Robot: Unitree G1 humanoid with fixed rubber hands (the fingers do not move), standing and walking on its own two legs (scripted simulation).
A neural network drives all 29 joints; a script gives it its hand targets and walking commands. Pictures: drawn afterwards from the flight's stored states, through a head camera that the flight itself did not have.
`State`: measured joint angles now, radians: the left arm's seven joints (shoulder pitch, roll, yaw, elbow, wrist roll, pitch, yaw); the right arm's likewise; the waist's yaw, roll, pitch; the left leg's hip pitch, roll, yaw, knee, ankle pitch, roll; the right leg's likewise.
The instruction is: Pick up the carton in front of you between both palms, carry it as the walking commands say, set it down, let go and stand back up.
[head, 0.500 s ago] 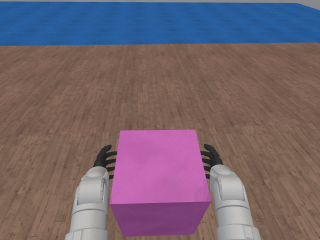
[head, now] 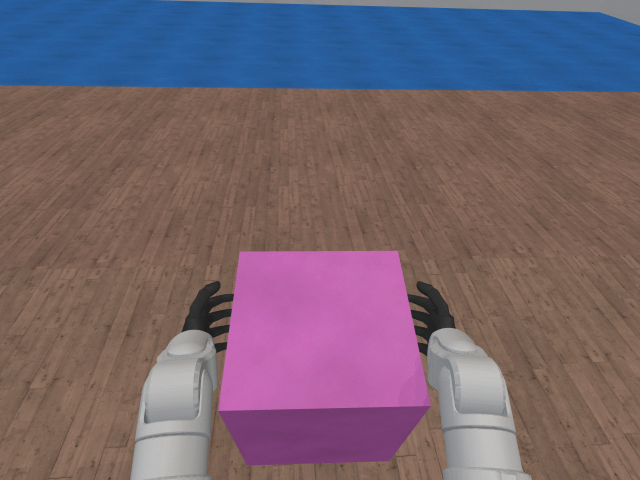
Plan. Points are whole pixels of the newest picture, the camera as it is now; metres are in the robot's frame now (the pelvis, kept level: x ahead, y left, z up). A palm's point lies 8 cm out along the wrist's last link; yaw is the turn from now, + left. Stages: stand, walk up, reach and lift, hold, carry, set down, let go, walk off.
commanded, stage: carry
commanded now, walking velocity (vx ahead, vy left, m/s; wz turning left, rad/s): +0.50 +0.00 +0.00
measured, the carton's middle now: (319, 362) +0.30 -0.01 +0.00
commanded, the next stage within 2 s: none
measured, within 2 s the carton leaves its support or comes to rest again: neither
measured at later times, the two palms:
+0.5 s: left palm (193, 224) +0.49 +0.19 +0.09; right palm (379, 222) +0.50 -0.11 +0.09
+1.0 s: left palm (236, 149) +0.80 +0.16 +0.06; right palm (367, 147) +0.82 -0.14 +0.06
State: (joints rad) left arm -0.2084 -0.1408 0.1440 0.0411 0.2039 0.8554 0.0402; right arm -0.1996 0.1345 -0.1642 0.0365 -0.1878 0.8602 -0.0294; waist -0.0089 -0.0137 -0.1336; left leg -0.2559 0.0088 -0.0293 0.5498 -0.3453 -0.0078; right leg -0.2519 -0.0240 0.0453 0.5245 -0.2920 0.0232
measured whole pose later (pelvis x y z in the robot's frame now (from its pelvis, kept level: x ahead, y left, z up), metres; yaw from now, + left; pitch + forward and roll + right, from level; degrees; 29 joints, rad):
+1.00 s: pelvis +0.55 -0.01 +0.00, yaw +3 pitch +4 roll +0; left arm -0.13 -0.13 0.09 -0.30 0.12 1.17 0.09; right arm -0.12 0.13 -0.10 -0.32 -0.12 1.20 -0.08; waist 0.03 0.01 -0.03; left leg -0.41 0.07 0.07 1.17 -0.34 0.02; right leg -0.34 -0.01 -0.28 0.44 -0.18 -0.11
